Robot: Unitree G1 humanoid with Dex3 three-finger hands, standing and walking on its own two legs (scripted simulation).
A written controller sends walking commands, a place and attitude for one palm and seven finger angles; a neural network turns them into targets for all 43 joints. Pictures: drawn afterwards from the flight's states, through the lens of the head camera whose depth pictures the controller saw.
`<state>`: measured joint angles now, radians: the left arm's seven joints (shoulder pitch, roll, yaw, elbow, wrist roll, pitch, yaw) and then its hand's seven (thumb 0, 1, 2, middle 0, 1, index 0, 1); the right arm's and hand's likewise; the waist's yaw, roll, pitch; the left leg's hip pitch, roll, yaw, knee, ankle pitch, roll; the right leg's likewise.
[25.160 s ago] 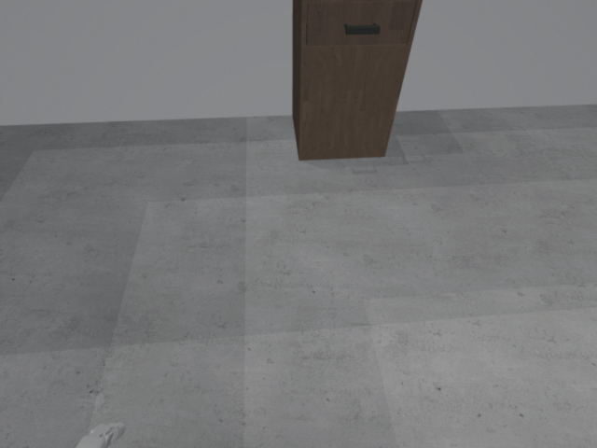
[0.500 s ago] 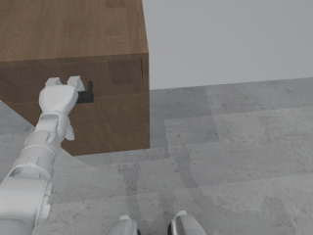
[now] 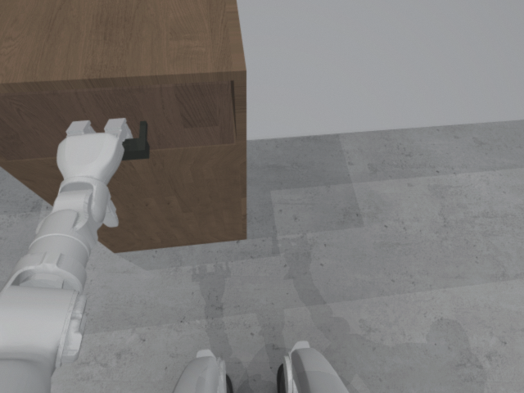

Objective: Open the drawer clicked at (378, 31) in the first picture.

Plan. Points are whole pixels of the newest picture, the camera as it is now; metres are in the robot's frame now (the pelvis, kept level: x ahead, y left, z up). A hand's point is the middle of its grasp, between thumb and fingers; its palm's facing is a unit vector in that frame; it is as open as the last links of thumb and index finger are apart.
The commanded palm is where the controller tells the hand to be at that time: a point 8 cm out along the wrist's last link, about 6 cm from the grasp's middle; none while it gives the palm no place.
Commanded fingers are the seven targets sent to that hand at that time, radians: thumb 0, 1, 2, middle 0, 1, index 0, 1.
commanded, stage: lower the fingers behind the handle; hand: left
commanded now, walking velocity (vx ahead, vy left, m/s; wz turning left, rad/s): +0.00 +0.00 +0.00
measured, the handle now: (107, 140) +0.53 +0.24 +0.00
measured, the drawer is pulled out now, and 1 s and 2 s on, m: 0.00 0.00 0.06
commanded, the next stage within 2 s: close the thumb around the handle in 0.30 s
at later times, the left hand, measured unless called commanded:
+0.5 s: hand (107, 173) +0.47 +0.24 -0.02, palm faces -0.09 -0.03 -1.00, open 13.6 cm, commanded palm +0.46 +0.23 +0.03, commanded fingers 0.00 -0.16 0.44 -0.32 -1.24 -0.32 -1.24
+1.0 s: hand (107, 171) +0.48 +0.24 -0.02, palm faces -0.09 -0.03 -1.00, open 5.9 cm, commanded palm +0.46 +0.23 +0.03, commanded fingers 0.00 0.90 0.90 -0.40 -1.35 -0.40 -1.35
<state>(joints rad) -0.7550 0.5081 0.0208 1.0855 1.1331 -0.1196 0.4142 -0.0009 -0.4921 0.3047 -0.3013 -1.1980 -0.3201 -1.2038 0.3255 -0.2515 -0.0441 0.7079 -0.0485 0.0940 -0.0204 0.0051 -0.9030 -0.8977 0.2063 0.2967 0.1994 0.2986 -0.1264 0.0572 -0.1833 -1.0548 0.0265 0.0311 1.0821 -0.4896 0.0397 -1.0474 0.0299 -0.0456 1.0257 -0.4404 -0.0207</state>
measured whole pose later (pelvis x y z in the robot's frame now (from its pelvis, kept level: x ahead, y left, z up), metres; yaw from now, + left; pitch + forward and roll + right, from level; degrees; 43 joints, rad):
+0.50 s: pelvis +0.00 +0.00 +0.00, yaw +0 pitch +27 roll -3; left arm -0.79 0.50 0.01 1.10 1.12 -0.09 0.41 0.00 -0.46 0.32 -0.30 -1.20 -0.32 -1.21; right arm 0.34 -0.25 -0.04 0.71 -0.05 0.09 -0.02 0.01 -0.90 -0.90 0.21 0.30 0.20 0.30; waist -0.13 0.06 -0.18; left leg -1.07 0.02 0.03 1.09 -0.49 0.05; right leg -1.06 0.03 -0.05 1.03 -0.43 -0.01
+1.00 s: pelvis +0.00 +0.00 +0.00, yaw +0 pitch +27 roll -3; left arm -0.78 0.49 0.01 1.10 1.12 -0.07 0.42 0.00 0.66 0.80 -0.38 -1.32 -0.40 -1.33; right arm 0.32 -0.25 -0.04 0.71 -0.04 0.10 -0.01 0.01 -0.90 -0.90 0.21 0.30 0.20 0.30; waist -0.13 0.06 -0.18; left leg -1.05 0.02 0.03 1.08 -0.49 0.05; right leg -1.04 0.03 -0.04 1.02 -0.44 -0.01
